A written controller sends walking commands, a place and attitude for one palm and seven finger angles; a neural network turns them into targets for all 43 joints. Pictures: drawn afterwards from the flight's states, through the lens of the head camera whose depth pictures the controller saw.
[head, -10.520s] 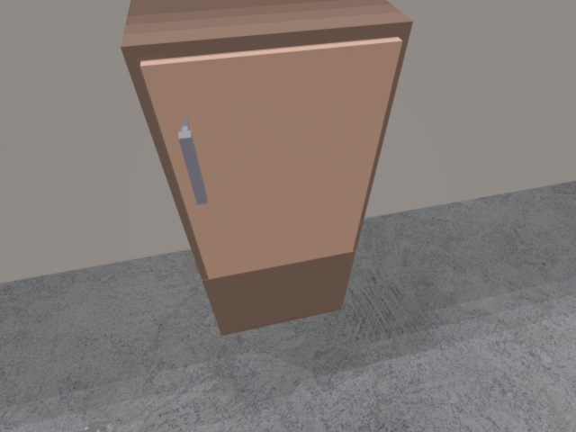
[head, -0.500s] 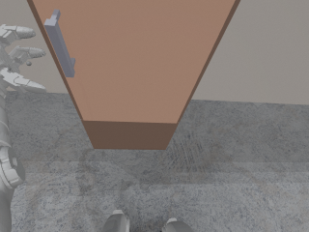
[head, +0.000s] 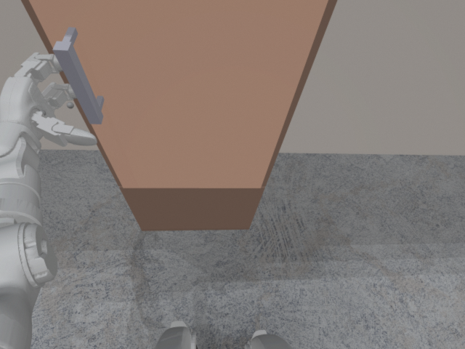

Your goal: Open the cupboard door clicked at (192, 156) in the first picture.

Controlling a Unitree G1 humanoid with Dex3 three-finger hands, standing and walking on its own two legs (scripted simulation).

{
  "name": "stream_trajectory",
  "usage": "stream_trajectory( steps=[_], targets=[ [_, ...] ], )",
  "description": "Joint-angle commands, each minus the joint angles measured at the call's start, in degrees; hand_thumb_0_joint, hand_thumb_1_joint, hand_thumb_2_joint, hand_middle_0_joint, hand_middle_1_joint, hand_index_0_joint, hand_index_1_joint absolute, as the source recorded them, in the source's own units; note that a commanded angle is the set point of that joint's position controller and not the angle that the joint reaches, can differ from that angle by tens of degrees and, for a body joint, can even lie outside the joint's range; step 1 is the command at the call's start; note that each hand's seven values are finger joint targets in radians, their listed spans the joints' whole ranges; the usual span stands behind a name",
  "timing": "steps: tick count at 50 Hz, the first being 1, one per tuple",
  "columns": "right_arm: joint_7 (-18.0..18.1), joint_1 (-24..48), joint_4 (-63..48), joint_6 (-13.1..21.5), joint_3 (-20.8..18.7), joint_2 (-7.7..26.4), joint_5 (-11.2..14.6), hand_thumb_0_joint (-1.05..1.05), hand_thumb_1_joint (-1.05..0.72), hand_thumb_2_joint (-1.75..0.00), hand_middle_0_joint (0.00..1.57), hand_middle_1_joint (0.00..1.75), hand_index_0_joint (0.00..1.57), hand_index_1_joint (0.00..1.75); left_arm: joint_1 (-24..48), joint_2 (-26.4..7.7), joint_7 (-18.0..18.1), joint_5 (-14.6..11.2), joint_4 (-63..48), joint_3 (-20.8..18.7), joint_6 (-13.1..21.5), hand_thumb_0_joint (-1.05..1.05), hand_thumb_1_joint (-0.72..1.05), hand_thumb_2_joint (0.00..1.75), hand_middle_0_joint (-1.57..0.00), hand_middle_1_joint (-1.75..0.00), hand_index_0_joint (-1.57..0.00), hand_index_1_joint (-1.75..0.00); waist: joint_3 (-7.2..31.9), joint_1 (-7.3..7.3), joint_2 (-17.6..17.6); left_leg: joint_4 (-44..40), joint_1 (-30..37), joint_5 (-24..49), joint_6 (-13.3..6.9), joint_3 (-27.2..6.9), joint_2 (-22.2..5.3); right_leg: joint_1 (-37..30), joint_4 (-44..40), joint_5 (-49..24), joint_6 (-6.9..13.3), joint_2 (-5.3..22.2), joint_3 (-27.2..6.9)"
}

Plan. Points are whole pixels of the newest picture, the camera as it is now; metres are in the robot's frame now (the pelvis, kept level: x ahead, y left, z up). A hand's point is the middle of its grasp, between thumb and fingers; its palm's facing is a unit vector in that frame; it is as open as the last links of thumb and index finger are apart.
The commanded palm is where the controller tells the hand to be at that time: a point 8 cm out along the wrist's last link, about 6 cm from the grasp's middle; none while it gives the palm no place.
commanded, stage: slide the fingers in behind the handle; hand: left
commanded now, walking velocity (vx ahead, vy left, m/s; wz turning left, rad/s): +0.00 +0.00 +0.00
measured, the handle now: (84, 79) +0.54 +0.23 +0.12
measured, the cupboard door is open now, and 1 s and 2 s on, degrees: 0 0 2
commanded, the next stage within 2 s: close the thumb around the handle in 0.86 s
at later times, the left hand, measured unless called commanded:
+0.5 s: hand (97, 104) +0.49 +0.20 +0.12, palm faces -0.01 -1.00 +0.00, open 14.0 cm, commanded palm +0.47 +0.25 +0.12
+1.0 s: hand (91, 106) +0.48 +0.21 +0.12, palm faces -0.01 -1.00 +0.01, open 14.0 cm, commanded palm +0.46 +0.26 +0.12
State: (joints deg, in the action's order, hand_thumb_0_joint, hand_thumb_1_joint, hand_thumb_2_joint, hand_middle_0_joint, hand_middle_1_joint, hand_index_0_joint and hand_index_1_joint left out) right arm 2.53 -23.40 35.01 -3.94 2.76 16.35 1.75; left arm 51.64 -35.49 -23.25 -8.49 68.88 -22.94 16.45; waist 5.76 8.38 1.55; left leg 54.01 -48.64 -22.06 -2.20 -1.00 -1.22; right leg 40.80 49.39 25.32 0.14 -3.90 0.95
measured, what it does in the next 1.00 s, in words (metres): stands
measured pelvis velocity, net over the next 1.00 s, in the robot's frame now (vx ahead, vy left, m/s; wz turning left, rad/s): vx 0.00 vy -0.01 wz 0.01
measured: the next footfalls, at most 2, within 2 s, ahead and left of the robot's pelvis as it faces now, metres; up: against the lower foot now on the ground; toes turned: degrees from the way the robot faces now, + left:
none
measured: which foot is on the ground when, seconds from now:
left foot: down 0.00-1.00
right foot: down 0.00-1.00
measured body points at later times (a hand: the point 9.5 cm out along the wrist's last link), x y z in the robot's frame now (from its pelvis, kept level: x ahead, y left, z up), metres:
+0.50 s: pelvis +0.01 -0.01 +0.00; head +0.09 +0.00 +0.44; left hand +0.48 +0.25 +0.12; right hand +0.03 -0.28 -0.11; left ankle +0.03 +0.09 -0.69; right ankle -0.02 -0.13 -0.69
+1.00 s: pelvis +0.00 -0.01 +0.00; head +0.08 +0.01 +0.44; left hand +0.48 +0.26 +0.12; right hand +0.03 -0.28 -0.11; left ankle +0.03 +0.09 -0.69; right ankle -0.02 -0.13 -0.69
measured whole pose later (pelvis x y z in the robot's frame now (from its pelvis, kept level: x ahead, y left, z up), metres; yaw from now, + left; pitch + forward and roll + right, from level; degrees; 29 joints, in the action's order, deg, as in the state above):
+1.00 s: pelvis +0.00 -0.01 +0.00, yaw +0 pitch +16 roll -3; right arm 2.2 -22.6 35.6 -3.5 2.0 16.2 1.9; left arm 49.9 -30.9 -19.7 -8.9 66.9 -20.6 17.6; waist 6.0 7.7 1.5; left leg 53.1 -46.8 -21.9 -1.4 -1.1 -1.3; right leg 39.4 49.4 25.6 0.9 -4.0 1.0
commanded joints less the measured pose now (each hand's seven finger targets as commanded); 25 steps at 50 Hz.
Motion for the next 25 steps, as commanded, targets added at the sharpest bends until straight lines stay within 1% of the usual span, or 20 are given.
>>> stream_trajectory(
  steps=[1,3,5,6,7,8,10,11,13,14,15,17,18,19,20,21,22,23,24,25],
  targets=[
    [0.49,-6.73,-3.68,1.56,-4.11,10.77,-0.12,0.00,-0.90,-0.90,0.20,0.30,0.20,0.30,26.11,-15.42,0.95,-0.76,-12.51,-1.71,4.27,0.00,-0.50,0.30,-0.30,-1.20,-0.30,-1.20,22.85,0.46,7.57,-5.24,26.76,15.97,0.07,-3.30,-0.42,2.23,-6.37,-14.13,1.21,-0.42,0.33],
    [0.60,-6.93,-3.35,1.54,-4.18,10.88,0.02,0.00,-0.90,-0.90,0.20,0.30,0.20,0.30,26.69,-16.13,1.16,-0.49,-11.63,-2.00,4.16,0.00,-0.50,0.30,-0.30,-1.20,-0.30,-1.20,22.12,0.99,5.72,-4.98,25.30,15.24,-0.21,-3.02,-0.47,1.79,-6.52,-14.47,1.04,-0.43,0.00],
    [0.53,-6.94,-3.61,1.71,-4.19,10.70,0.05,0.00,-0.90,-0.90,0.20,0.30,0.20,0.30,26.85,-15.63,1.28,-0.67,-12.57,-2.06,4.41,0.00,-0.50,0.30,-0.30,-1.20,-0.30,-1.20,24.03,0.61,6.78,-4.69,25.90,16.56,-0.21,-2.56,-0.30,0.79,-6.16,-16.16,0.92,-0.41,-0.22],
    [0.46,-7.04,-3.58,1.63,-4.18,10.65,-0.04,0.00,-0.90,-0.90,0.20,0.30,0.20,0.30,25.74,-15.65,1.36,-0.64,-12.17,-2.02,4.08,0.00,-0.50,0.30,-0.30,-1.20,-0.30,-1.20,23.95,0.51,6.41,-4.56,25.29,16.49,-0.24,-2.52,-0.26,0.40,-6.16,-16.26,0.95,-0.40,-0.14],
    [0.50,-7.16,-3.50,1.65,-4.21,10.70,-0.01,0.00,-0.90,-0.90,0.20,0.30,0.20,0.30,27.55,-16.02,1.42,-0.58,-13.38,-2.09,4.23,0.00,-0.50,0.30,-0.30,-1.20,-0.30,-1.20,24.12,0.91,6.36,-4.62,25.63,16.98,-0.26,-2.63,-0.40,0.40,-6.09,-16.79,0.87,-0.39,-0.16],
    [0.40,-7.08,-3.56,1.58,-4.32,10.52,-0.04,0.00,-0.90,-0.90,0.20,0.30,0.20,0.30,26.14,-15.69,1.53,-0.44,-13.31,-2.12,4.18,0.00,-0.50,0.30,-0.30,-1.20,-0.30,-1.20,24.46,0.20,7.11,-4.52,25.97,17.84,-0.19,-2.44,-0.26,-0.23,-5.97,-17.56,0.99,-0.45,-0.16],
    [0.18,-7.11,-3.72,1.66,-4.60,10.29,-0.06,0.00,-0.90,-0.90,0.20,0.30,0.20,0.30,25.57,-14.68,1.72,-0.64,-16.55,-2.05,4.98,0.00,-0.50,0.30,-0.30,-1.20,-0.30,-1.20,27.66,-0.32,8.68,-4.14,28.83,20.90,-0.02,-2.37,-0.34,-0.43,-5.47,-19.72,1.05,-0.54,-0.08],
    [0.03,-6.74,-3.84,1.56,-4.51,9.98,-0.05,0.00,-0.90,-0.90,0.20,0.30,0.20,0.30,24.62,-11.93,1.72,-0.87,-16.45,0.02,4.78,0.00,-0.50,0.30,-0.30,-1.20,-0.30,-1.20,26.37,0.08,8.78,-4.16,29.00,21.03,0.01,-2.48,-0.30,0.13,-5.67,-19.66,1.11,-0.65,0.13],
    [-0.05,-6.79,-3.31,1.51,-4.74,10.05,0.10,0.00,-0.90,-0.90,0.20,0.30,0.20,0.30,25.29,-10.51,1.89,-1.43,-16.25,0.73,4.33,0.00,-0.50,0.30,-0.30,-1.20,-0.30,-1.20,24.49,0.64,6.47,-4.57,28.09,19.46,-0.15,-2.55,-0.37,0.08,-6.17,-18.81,0.96,-0.75,0.27],
    [-0.01,-6.85,-3.50,1.61,-4.66,10.00,-0.07,0.00,-0.90,-0.90,0.20,0.30,0.20,0.30,24.56,-10.50,2.12,-1.96,-16.08,-0.03,4.19,0.00,-0.50,0.30,-0.30,-1.20,-0.30,-1.20,24.15,0.46,6.19,-4.31,27.24,19.95,-0.42,-2.25,-0.03,-0.75,-6.24,-19.80,1.08,-0.73,0.09],
    [0.03,-6.86,-3.21,1.50,-4.73,10.26,0.17,0.00,-0.90,-0.90,0.20,0.30,0.20,0.30,24.67,-12.28,2.39,-1.67,-15.51,-1.24,3.93,0.00,-0.50,0.30,-0.30,-1.20,-0.30,-1.20,24.10,0.29,5.74,-4.65,26.96,19.22,-0.32,-2.19,-0.25,-0.62,-6.23,-19.59,0.91,-0.61,-0.01],
    [-0.14,-6.56,-3.57,1.54,-4.61,9.88,0.14,0.00,-0.90,-0.90,0.20,0.30,0.20,0.30,23.93,-10.23,2.81,-1.52,-15.17,0.18,3.37,0.00,-0.50,0.30,-0.30,-1.20,-0.30,-1.20,22.69,0.20,5.38,-5.03,25.87,18.50,-0.40,-1.96,0.05,-1.18,-6.52,-19.52,0.85,-0.50,-0.02],
    [-0.12,-6.48,-3.46,1.45,-4.56,9.92,0.07,0.00,-0.90,-0.90,0.20,0.30,0.20,0.30,23.80,-10.69,3.25,-1.09,-15.12,0.16,3.31,0.00,-0.50,0.30,-0.30,-1.20,-0.30,-1.20,21.96,0.18,5.61,-5.17,25.71,18.24,-0.30,-2.12,-0.08,-0.91,-6.49,-19.01,0.97,-0.45,0.09],
    [-0.17,-6.52,-3.56,1.60,-4.49,9.77,-0.17,0.00,-0.90,-0.90,0.20,0.30,0.20,0.30,24.62,-11.04,3.85,-1.30,-16.23,-0.61,3.73,0.00,-0.50,0.30,-0.30,-1.20,-0.30,-1.20,22.35,0.04,6.24,-4.77,25.63,18.97,-0.49,-1.80,0.25,-1.73,-6.40,-19.96,1.04,-0.43,-0.14],
    [-0.22,-6.57,-3.57,1.57,-4.62,9.83,0.02,0.00,-0.90,-0.90,0.20,0.30,0.20,0.30,24.63,-11.99,4.19,-0.94,-16.50,-1.43,4.06,0.00,-0.50,0.30,-0.30,-1.20,-0.30,-1.20,24.13,-0.07,5.40,-4.71,26.23,19.63,-0.47,-1.74,0.13,-2.29,-6.21,-21.00,0.83,-0.40,-0.43],
    [-0.21,-6.44,-3.73,1.46,-4.60,9.72,-0.07,0.00,-0.90,-0.90,0.20,0.30,0.20,0.30,22.86,-11.80,4.44,-0.75,-15.26,-1.34,3.94,0.00,-0.50,0.30,-0.30,-1.20,-0.30,-1.20,23.39,-0.27,4.35,-4.79,25.36,19.27,-0.42,-1.68,0.14,-2.85,-6.23,-20.94,0.83,-0.40,-0.31],
    [-0.28,-6.31,-3.85,1.59,-4.61,9.61,-0.02,0.00,-0.90,-0.90,0.20,0.30,0.20,0.30,24.85,-11.33,4.56,-0.71,-17.50,-0.78,4.49,0.00,-0.50,0.30,-0.30,-1.20,-0.30,-1.20,24.13,-0.04,5.83,-4.79,26.13,20.09,-0.38,-1.67,0.11,-2.71,-5.95,-21.69,0.81,-0.33,-0.41],
    [-0.42,-6.00,-3.97,1.59,-4.56,9.36,-0.11,0.00,-0.90,-0.90,0.20,0.30,0.20,0.30,23.64,-9.64,4.62,-0.52,-16.74,0.34,4.53,0.00,-0.50,0.30,-0.30,-1.20,-0.30,-1.20,23.93,-0.28,6.17,-4.75,26.54,19.97,-0.22,-1.74,0.21,-2.43,-5.91,-21.26,0.92,-0.42,-0.20],
    [-0.40,-6.29,-3.89,1.64,-4.58,9.46,-0.17,0.00,-0.90,-0.90,0.20,0.30,0.20,0.30,23.49,-10.78,4.95,-0.90,-16.21,-1.07,4.71,0.00,-0.50,0.30,-0.30,-1.20,-0.30,-1.20,22.78,-0.04,4.61,-4.48,25.63,20.07,-0.49,-1.67,0.26,-2.81,-6.08,-21.62,0.96,-0.47,-0.31],
    [-0.35,-6.28,-3.85,1.50,-4.56,9.73,0.08,0.00,-0.90,-0.90,0.20,0.30,0.20,0.30,23.55,-11.91,4.96,-0.48,-15.12,-1.52,4.72,0.00,-0.50,0.30,-0.30,-1.20,-0.30,-1.20,22.98,-0.08,3.81,-4.82,24.96,18.96,-0.40,-1.64,0.11,-2.72,-6.07,-21.01,0.72,-0.34,-0.50]
  ],
)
